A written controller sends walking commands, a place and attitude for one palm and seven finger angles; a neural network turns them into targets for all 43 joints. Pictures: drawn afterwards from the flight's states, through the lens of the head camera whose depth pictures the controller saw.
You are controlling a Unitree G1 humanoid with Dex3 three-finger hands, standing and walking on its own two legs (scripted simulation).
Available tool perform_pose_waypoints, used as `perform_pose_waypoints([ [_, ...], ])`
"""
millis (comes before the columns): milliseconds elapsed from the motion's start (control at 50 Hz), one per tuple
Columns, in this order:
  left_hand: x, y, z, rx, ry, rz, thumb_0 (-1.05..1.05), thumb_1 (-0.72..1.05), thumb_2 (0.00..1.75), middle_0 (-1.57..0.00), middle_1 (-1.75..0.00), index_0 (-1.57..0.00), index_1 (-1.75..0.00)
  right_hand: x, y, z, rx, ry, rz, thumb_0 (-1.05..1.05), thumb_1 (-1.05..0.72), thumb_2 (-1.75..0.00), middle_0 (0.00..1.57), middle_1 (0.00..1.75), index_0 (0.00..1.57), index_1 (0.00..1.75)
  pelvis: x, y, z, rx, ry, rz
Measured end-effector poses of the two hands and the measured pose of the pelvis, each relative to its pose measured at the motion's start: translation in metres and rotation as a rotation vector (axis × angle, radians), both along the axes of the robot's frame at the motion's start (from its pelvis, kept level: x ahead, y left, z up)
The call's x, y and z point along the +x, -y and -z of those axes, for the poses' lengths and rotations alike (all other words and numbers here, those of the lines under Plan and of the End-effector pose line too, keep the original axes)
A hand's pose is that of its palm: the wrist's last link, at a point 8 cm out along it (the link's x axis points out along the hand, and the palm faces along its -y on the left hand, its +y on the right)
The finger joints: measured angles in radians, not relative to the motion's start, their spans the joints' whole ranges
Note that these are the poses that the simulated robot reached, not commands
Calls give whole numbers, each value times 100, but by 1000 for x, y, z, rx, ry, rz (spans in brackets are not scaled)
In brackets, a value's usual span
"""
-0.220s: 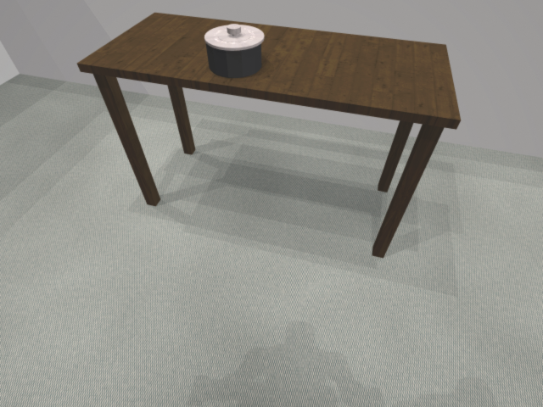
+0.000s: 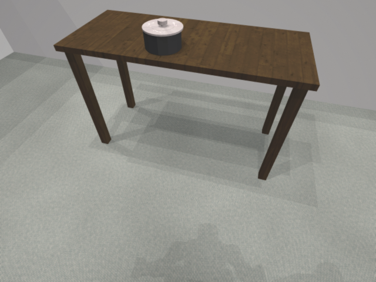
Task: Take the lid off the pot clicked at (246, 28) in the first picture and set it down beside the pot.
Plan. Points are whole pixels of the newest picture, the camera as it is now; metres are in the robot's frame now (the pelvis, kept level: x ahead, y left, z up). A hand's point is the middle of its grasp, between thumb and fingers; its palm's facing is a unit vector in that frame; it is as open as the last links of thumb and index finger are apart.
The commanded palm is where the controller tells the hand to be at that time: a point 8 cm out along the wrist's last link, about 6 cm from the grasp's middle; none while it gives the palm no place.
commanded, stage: look at it before walking up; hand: left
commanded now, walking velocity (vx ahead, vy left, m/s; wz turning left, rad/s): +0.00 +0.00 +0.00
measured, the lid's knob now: (162, 21) +1.14 +0.18 +0.08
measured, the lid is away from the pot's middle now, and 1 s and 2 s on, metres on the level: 0.00 0.00 0.00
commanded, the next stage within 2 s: walk to a spot facing it in 0.42 s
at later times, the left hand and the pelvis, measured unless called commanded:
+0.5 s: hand out of the picture +0.07 +0.25 -0.15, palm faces -0.02 -0.94 -0.34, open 7.4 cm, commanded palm none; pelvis +0.01 +0.00 +0.00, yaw +0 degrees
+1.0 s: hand out of the picture +0.02 +0.25 -0.19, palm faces +0.19 -0.96 -0.21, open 7.4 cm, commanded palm none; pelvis +0.00 +0.04 -0.01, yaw +12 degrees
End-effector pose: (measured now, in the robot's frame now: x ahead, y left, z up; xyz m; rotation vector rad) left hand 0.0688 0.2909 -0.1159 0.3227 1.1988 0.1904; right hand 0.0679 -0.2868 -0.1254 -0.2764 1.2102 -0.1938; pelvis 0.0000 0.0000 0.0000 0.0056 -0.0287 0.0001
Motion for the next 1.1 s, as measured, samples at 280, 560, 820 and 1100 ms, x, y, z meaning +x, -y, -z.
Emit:
perform_pose_waypoints([
  [280,3,0,0,0,-8,-9,1,90,90,-21,-30,-20,-30,15,2,-3,-9,13,-9,1,-90,-90,21,30,20,30,8,1,-1,0,1,-1],
  [560,-2,2,0,-3,-22,-14,1,90,90,-21,-30,-20,-30,12,2,-3,-4,1,-7,1,-90,-90,21,30,20,30,8,2,-2,-1,5,-1],
  [820,-34,6,24,-53,-1,-128,1,90,90,-21,-30,-20,-30,-5,-31,15,20,-95,-57,1,-91,-90,20,30,20,30,-6,-12,12,-22,3,-119],
  [1100,-69,-14,25,-149,-4,-296,1,91,90,-20,-30,-20,-30,-22,-97,3,64,-169,-125,1,-90,-90,21,30,20,30,14,-47,1,-24,-35,-265],
])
